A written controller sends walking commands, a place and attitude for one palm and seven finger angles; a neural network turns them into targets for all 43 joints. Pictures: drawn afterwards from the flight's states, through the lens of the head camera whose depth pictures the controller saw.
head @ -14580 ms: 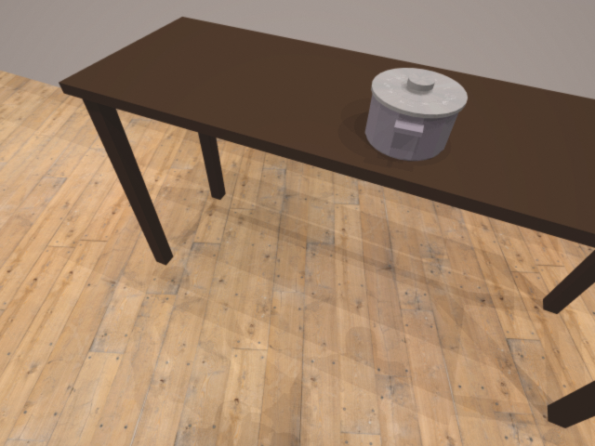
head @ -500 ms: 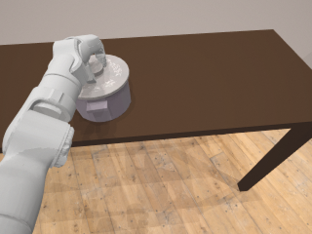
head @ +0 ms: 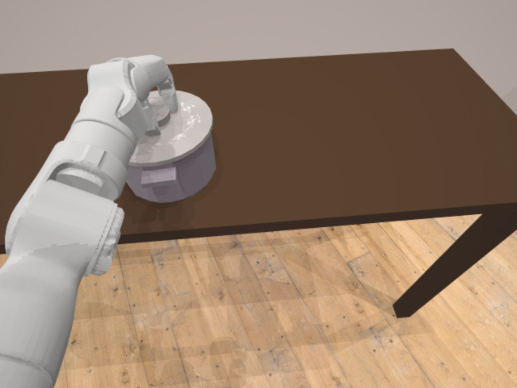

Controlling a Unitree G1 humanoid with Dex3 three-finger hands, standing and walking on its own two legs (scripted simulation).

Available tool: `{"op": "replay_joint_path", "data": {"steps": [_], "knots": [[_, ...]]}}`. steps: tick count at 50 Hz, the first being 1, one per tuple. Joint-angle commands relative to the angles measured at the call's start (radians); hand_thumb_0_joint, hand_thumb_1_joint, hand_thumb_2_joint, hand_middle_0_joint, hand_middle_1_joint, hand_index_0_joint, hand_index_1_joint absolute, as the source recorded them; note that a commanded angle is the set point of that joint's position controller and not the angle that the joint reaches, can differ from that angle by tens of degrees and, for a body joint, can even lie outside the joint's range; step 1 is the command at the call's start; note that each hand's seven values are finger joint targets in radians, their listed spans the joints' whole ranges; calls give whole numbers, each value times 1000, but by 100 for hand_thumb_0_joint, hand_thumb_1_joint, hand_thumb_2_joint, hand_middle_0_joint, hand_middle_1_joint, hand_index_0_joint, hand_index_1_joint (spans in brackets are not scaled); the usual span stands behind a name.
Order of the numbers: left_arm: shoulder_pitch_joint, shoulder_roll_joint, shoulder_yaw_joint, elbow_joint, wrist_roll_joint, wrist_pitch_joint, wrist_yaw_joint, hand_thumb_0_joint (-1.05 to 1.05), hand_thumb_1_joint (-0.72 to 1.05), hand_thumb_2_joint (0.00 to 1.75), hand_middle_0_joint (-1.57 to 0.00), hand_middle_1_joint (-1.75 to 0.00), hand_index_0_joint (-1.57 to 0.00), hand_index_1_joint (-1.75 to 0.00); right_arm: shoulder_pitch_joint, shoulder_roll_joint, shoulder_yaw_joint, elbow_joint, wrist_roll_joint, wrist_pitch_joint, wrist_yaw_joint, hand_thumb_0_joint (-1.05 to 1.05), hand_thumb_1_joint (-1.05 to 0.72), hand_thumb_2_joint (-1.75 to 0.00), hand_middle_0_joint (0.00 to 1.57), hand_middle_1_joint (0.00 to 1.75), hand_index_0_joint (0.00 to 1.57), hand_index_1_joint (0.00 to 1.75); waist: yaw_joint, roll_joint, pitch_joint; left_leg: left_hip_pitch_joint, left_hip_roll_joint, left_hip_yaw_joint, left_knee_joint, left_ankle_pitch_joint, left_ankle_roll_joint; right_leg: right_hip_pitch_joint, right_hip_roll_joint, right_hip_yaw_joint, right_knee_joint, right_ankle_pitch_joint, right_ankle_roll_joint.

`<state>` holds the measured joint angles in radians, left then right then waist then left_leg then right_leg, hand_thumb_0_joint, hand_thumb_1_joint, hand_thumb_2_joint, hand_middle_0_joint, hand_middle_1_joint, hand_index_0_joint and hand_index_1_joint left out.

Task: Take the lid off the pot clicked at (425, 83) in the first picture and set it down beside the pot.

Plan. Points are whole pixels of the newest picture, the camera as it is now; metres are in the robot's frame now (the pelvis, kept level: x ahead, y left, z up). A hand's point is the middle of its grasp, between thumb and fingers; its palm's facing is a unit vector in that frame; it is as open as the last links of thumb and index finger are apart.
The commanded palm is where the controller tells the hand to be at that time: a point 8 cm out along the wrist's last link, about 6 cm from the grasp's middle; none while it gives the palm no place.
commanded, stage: close the fingers and squeeze the knob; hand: left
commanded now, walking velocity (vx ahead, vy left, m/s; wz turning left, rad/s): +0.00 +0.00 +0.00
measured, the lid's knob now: (154, 115) +0.52 +0.14 +0.15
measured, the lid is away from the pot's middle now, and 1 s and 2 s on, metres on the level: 0.00 0.01 0.01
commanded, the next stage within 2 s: lift the lid straight up in 0.46 s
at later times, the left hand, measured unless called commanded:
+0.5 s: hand (147, 113) +0.49 +0.14 +0.17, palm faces -0.39 -0.09 -0.92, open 8.1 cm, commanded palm +0.49 +0.14 +0.22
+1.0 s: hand (151, 104) +0.50 +0.13 +0.19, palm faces -0.38 -0.08 -0.92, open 8.1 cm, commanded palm +0.49 +0.14 +0.26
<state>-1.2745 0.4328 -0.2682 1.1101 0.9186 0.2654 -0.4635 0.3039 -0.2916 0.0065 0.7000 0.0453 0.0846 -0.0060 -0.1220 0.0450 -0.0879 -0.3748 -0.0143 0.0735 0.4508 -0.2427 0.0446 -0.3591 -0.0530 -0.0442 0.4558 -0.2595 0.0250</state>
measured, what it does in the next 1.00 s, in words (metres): stands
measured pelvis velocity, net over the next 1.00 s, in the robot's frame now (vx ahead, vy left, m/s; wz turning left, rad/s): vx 0.00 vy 0.00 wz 0.01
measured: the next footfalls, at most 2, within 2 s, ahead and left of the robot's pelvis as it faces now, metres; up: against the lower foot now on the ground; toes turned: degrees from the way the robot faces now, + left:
none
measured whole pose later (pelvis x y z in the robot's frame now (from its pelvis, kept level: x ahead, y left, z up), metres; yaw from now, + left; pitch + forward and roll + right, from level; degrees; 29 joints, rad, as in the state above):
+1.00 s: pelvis +0.00 +0.00 +0.00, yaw +0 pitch +9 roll +0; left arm -1.30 0.43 -0.27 1.12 0.91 0.23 -0.47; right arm 0.33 -0.28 0.00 0.73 0.04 -0.01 -0.02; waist -0.12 0.06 -0.08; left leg -0.36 -0.02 0.07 0.42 -0.23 0.04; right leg -0.35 -0.06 -0.05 0.44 -0.25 0.03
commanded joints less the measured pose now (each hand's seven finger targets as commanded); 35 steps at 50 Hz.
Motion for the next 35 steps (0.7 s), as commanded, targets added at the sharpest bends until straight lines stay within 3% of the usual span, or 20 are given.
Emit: {"op": "replay_joint_path", "data": {"steps": [1,4,6,7,8,9,11,12,16,17,21,24,26,27,29,30,31,32,33,35], "knots": [[-464,108,-19,-122,-8,8,22,0,38,85,-68,-107,-67,-104,45,-143,-55,-84,6,-21,-14,0,-90,-90,20,30,20,30,-23,-63,-328,271,-29,-70,17,421,41,31,73,-9,-27,403,-56],[-488,233,60,-75,15,21,29,0,40,87,-69,-107,-68,-104,57,-154,-49,-71,7,-21,-20,0,-90,-90,20,30,20,30,-20,-116,-297,219,-35,-63,2,311,43,51,79,-3,-32,369,-54],[-499,170,11,-65,-4,23,27,0,42,88,-70,-108,-69,-104,57,-158,-50,-67,9,-17,-23,0,-90,-90,20,30,20,30,-31,-85,-291,213,-34,-63,-1,313,40,35,75,-9,-30,371,-58],[-523,200,32,-101,11,18,28,0,43,89,-70,-108,-69,-104,58,-151,-50,-72,5,-23,-19,0,-90,-90,20,30,20,30,-20,-78,-328,230,-35,-69,2,323,38,50,75,-3,-25,372,-55],[-517,185,18,-94,17,14,26,0,44,89,-70,-108,-70,-105,57,-150,-50,-76,4,-25,-19,0,-90,-90,20,30,20,30,-22,-73,-340,244,-34,-73,6,337,39,41,77,-3,-23,369,-56],[-511,220,52,-96,24,11,30,0,45,90,-71,-108,-70,-105,62,-151,-52,-72,3,-25,-20,0,-90,-90,20,30,20,30,-17,-74,-359,256,-29,-73,11,362,39,49,76,-1,-19,381,-57],[-491,179,30,-128,7,0,29,0,46,91,-72,-109,-71,-105,59,-150,-57,-83,1,-26,-19,0,-90,-90,20,30,20,30,-16,-48,-381,282,-24,-77,19,420,38,48,72,-4,-20,404,-58],[-486,200,43,-118,19,-2,29,0,47,91,-72,-109,-72,-106,62,-145,-53,-81,0,-27,-18,0,-90,-90,20,30,20,30,-11,-68,-385,274,-26,-78,18,403,37,55,76,-2,-17,391,-54],[-511,140,-9,-88,-2,8,26,0,51,93,-74,-111,-74,-107,63,-153,-56,-69,7,-24,-21,0,-90,-90,20,30,20,30,-33,-75,-309,247,-26,-71,3,331,40,11,76,-8,-36,346,-57],[-537,187,23,-111,12,6,32,0,52,94,-75,-111,-75,-107,67,-151,-55,-64,7,-27,-19,0,-90,-90,20,30,20,30,-26,-81,-332,259,-23,-78,0,322,37,16,80,-6,-30,333,-55],[-522,146,2,-97,-7,5,30,0,56,96,-77,-112,-76,-108,73,-154,-57,-60,3,-33,-21,0,-90,-90,20,30,20,30,-30,-37,-332,279,-22,-82,4,361,37,0,77,-9,-32,342,-60],[-534,226,59,-105,16,2,33,0,58,97,-78,-112,-77,-109,77,-150,-52,-66,-2,-39,-21,0,-90,-90,20,30,20,30,-17,-87,-373,253,-31,-78,0,330,40,56,79,-2,-23,361,-56],[-506,160,10,-88,-7,-2,28,0,59,98,-78,-113,-77,-110,74,-154,-56,-63,4,-36,-22,0,-90,-90,20,30,20,30,-27,-67,-356,259,-24,-74,2,364,39,36,74,-6,-27,372,-57],[-533,193,35,-131,8,-6,31,0,59,98,-78,-113,-78,-110,75,-147,-56,-68,0,-42,-19,0,-90,-90,20,30,20,30,-18,-73,-379,279,-24,-83,5,368,38,40,77,-2,-25,363,-54],[-550,197,38,-149,11,-12,33,0,60,98,-79,-113,-78,-110,71,-145,-55,-70,1,-45,-18,0,-90,-90,20,30,20,30,-17,-70,-384,294,-23,-86,4,383,39,38,77,-1,-27,365,-55],[-545,181,22,-130,13,-9,32,0,60,98,-79,-113,-78,-110,64,-143,-54,-71,3,-47,-18,0,-90,-90,20,30,20,30,-19,-63,-366,294,-23,-84,3,376,39,24,78,0,-30,351,-55],[-579,150,2,-188,-12,-20,36,0,60,98,-79,-113,-78,-110,66,-145,-58,-73,4,-49,-19,0,-90,-90,20,30,20,30,-25,-15,-389,329,-18,-90,6,426,37,17,74,-4,-30,366,-58],[-586,170,19,-186,5,-20,37,0,60,99,-79,-113,-78,-110,67,-135,-58,-71,1,-57,-18,0,-90,-90,20,30,20,30,-20,-34,-396,340,-17,-98,10,425,37,14,78,0,-29,353,-55],[-605,185,26,-189,8,-21,38,0,60,99,-79,-114,-78,-110,69,-137,-57,-70,0,-62,-18,0,-90,-90,20,30,20,30,-21,-15,-387,340,-20,-95,7,410,38,12,78,1,-35,349,-56],[-614,218,45,-147,11,-13,40,0,60,99,-79,-114,-78,-110,72,-140,-53,-60,5,-66,-23,0,-90,-90,20,30,20,30,-23,-54,-357,305,-24,-93,-7,361,38,21,80,-1,-37,337,-57]]}}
